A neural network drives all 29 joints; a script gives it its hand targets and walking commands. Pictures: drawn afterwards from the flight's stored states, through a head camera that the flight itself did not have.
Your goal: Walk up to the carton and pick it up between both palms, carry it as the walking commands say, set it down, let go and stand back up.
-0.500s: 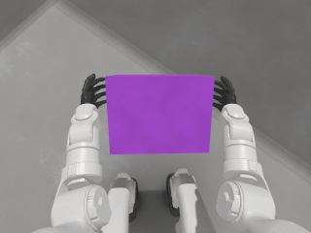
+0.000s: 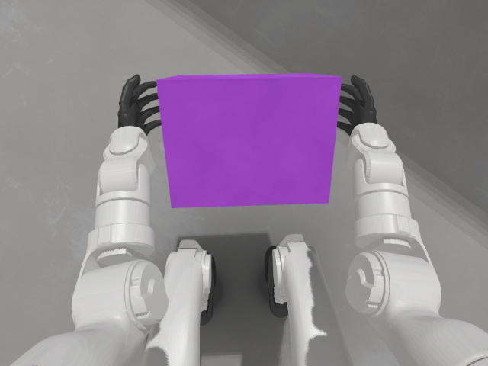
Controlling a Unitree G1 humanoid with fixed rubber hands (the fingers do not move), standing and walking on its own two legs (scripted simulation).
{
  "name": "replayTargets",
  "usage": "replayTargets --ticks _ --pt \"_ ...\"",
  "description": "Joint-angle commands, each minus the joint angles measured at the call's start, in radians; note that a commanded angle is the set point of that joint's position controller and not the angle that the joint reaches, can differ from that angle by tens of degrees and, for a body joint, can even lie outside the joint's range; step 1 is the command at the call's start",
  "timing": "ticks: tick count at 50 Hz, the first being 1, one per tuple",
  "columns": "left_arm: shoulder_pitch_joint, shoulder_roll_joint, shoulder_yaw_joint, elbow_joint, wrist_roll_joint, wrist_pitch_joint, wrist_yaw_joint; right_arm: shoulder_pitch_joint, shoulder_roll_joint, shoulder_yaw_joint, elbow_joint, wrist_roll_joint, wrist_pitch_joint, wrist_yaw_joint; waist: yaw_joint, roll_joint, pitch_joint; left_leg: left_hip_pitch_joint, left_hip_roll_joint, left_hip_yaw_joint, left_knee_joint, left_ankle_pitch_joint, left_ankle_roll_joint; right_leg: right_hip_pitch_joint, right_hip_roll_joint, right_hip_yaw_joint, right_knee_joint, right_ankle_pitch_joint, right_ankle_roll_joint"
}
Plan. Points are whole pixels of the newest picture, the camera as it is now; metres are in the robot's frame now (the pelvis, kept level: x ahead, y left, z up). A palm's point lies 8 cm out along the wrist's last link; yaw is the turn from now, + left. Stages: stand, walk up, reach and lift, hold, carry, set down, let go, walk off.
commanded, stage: set down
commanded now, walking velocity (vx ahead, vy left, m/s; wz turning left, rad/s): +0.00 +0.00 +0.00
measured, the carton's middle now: (247, 133) +0.48 -0.02 -0.18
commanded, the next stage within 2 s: none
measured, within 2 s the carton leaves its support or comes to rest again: neither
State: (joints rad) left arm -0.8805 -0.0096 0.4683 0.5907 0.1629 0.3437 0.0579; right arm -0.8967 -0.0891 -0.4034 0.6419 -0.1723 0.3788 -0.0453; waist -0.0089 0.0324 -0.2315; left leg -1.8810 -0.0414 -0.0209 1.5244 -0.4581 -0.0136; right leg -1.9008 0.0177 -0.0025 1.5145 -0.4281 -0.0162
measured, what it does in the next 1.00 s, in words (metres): lowers itself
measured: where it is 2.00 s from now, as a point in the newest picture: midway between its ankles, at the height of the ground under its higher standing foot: (240, 297)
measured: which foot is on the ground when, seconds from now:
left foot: down 0.00-1.00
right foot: down 0.00-1.00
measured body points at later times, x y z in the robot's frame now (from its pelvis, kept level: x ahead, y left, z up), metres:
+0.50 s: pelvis -0.01 +0.00 -0.07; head +0.29 -0.02 +0.27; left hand +0.50 +0.16 -0.17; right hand +0.50 -0.21 -0.18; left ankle +0.09 +0.12 -0.52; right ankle +0.10 -0.11 -0.52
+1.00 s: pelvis -0.02 +0.00 -0.13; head +0.32 -0.03 +0.17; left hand +0.52 +0.15 -0.26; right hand +0.52 -0.21 -0.27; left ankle +0.09 +0.12 -0.52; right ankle +0.10 -0.11 -0.52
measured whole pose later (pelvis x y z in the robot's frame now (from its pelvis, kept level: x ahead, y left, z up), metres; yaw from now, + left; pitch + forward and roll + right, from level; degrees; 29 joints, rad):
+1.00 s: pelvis -0.02 +0.00 -0.13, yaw +1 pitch +47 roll +2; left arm -1.19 0.12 0.43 0.71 0.05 0.30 0.11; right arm -1.24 -0.29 -0.28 0.83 -0.06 0.33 -0.04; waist -0.01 0.04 0.01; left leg -2.27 -0.05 0.00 1.97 -0.53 -0.03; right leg -2.30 0.02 0.00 1.96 -0.49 -0.02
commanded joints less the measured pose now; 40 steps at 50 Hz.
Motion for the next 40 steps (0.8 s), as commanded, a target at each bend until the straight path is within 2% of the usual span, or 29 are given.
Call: replayTargets --ticks 1,12,19,29,40 --pt "-0.636 -0.891 -0.557 0.030 -0.162 0.003 -0.327 -0.659 0.882 0.514 -0.052 0.181 -0.038 0.360 -0.030 -0.036 -1.001 0.427 -0.108 0.048 -0.089 0.204 0.003 0.623 0.102 -0.017 -0.092 0.254 0.015" --pt "-0.733 -0.856 -0.511 0.056 -0.170 0.008 -0.301 -0.758 0.842 0.477 -0.005 0.187 -0.037 0.358 -0.021 -0.041 -0.978 0.344 -0.106 0.062 -0.009 0.142 0.005 0.506 0.101 -0.036 -0.002 0.184 0.015" --pt "-0.773 -0.846 -0.518 0.048 -0.185 -0.002 -0.293 -0.786 0.816 0.469 -0.003 0.188 -0.050 0.349 -0.032 -0.037 -0.990 0.298 -0.110 0.068 0.054 0.168 0.000 0.464 0.100 -0.038 0.057 0.221 0.015" --pt "-0.827 -0.817 -0.559 0.023 -0.220 -0.023 -0.271 -0.848 0.778 0.511 -0.032 0.228 -0.071 0.333 -0.032 -0.042 -1.041 0.251 -0.109 0.081 0.150 0.212 -0.003 0.444 0.092 -0.041 0.151 0.281 0.018" --pt "-0.896 -0.773 -0.550 0.043 -0.235 -0.039 -0.249 -0.923 0.729 0.520 -0.002 0.257 -0.090 0.316 -0.027 -0.056 -1.005 0.174 -0.100 0.092 0.244 0.181 0.001 0.386 0.078 -0.043 0.240 0.253 0.019"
